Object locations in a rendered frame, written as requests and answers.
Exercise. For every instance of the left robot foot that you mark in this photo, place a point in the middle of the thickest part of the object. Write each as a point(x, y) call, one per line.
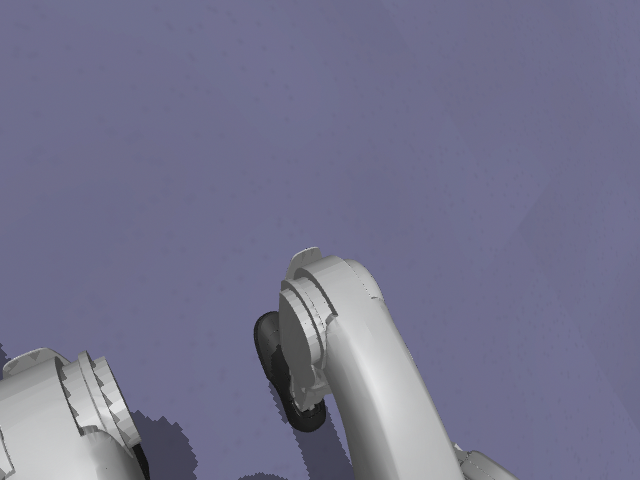
point(142, 460)

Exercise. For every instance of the right robot hand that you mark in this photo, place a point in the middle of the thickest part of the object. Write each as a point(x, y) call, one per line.
point(477, 466)

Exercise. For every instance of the right robot foot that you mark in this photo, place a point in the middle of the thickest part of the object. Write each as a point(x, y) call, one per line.
point(267, 343)

